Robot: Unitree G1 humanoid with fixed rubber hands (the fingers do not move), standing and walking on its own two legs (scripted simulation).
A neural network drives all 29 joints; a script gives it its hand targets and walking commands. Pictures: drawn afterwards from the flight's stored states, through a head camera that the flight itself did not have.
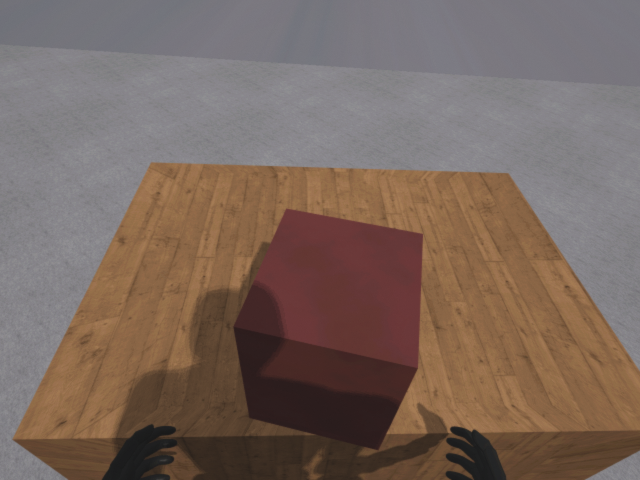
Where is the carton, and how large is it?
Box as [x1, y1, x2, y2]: [233, 209, 422, 449]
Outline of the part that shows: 286,209 233,326 249,417 378,449 417,368 422,234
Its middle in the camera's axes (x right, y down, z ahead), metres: +0.02 +0.13 +0.57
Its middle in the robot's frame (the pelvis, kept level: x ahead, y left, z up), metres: +0.36 -0.01 -0.02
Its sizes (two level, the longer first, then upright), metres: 0.210 0.200 0.250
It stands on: a pedestal, 0.64 m high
